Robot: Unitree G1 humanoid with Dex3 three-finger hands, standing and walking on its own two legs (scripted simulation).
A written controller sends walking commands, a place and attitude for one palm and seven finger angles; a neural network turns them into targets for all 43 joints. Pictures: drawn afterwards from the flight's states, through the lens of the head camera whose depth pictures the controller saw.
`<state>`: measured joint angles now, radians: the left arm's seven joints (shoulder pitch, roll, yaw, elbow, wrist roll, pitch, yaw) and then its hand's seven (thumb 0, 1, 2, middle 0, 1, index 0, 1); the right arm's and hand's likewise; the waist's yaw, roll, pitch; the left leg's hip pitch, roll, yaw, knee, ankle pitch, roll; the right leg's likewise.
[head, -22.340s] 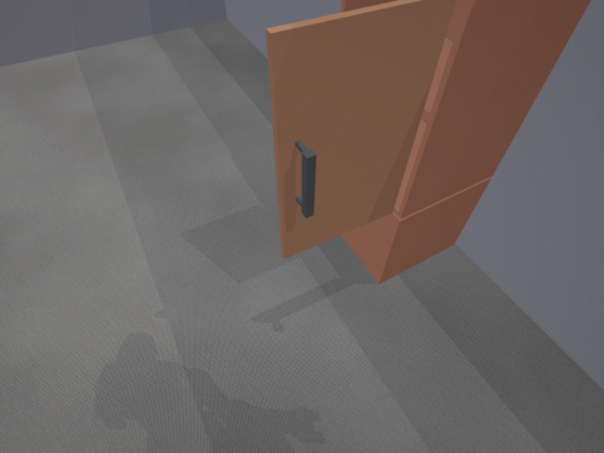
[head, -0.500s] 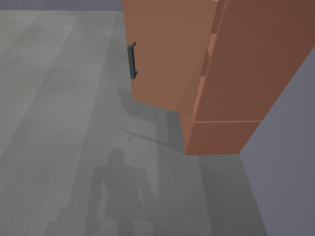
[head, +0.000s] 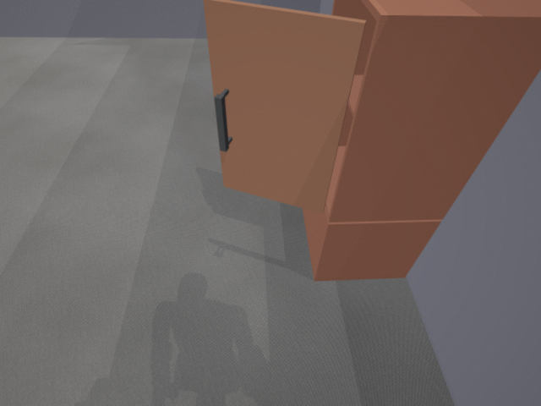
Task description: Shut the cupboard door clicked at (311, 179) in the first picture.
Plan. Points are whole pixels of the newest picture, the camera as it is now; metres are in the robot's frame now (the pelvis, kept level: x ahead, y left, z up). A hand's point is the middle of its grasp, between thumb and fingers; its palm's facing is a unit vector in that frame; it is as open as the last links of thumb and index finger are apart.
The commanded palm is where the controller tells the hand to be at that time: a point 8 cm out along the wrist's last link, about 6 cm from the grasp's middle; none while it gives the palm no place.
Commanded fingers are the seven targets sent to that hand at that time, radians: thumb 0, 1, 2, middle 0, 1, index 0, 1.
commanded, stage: look to check the result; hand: left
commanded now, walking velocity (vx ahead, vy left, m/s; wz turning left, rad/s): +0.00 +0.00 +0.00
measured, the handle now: (224, 121) +0.84 +0.17 -0.05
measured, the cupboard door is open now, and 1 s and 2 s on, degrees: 67 67 67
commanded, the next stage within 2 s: turn to face it in 0.60 s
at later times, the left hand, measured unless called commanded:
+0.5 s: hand out of the picture -0.02 +0.16 -0.18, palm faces +0.04 -0.98 -0.18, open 7.3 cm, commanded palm none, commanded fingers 0.00 0.90 0.90 -0.20 -0.30 -0.20 -0.30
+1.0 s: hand out of the picture +0.00 +0.15 -0.18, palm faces -0.01 -0.98 -0.19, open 7.3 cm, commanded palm none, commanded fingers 0.00 0.90 0.90 -0.20 -0.30 -0.20 -0.30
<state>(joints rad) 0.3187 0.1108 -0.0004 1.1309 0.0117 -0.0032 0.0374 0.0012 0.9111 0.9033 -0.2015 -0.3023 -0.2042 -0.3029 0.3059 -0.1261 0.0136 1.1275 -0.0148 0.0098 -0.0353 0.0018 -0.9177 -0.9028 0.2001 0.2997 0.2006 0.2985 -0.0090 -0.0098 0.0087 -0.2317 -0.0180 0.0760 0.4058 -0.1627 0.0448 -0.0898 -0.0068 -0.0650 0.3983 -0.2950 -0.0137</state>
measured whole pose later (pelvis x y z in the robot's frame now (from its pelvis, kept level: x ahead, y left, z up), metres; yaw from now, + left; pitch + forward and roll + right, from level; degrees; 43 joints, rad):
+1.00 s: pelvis +0.01 -0.02 -0.01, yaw -4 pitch +0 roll +0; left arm 0.31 0.13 0.04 1.11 0.02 0.03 0.03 0.00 0.91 0.90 -0.20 -0.30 -0.20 -0.30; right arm 0.25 -0.15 -0.02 1.09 -0.02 0.04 -0.05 0.00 -0.92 -0.90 0.20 0.30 0.20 0.30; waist 0.00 0.01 0.05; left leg -0.25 0.05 0.12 0.51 -0.25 0.01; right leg -0.12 0.05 -0.01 0.46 -0.34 -0.04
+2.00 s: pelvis +0.09 -0.02 -0.01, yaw -10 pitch -1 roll +0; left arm 0.23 0.16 0.06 0.99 0.03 -0.04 0.00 0.01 0.92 0.90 -0.20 -0.30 -0.20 -0.30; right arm 0.44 -0.16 -0.02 1.12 -0.02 0.03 0.00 0.00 -0.91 -0.90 0.20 0.30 0.20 0.30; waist 0.00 0.04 0.05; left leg -0.25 -0.01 0.03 0.83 -0.48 0.03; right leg -0.25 -0.03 -0.11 0.58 -0.31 -0.04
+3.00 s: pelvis +0.33 +0.00 -0.01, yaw -11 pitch +1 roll +0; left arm 0.12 0.20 0.06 0.95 0.02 0.04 0.03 0.00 0.91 0.90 -0.20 -0.30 -0.20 -0.30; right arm 0.22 -0.18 -0.04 1.03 -0.03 0.04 -0.04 0.00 -0.91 -0.90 0.20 0.30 0.20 0.30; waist -0.01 0.02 0.13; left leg -0.19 0.08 0.13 0.53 -0.36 -0.02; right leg -0.30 0.01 -0.03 0.63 -0.26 -0.02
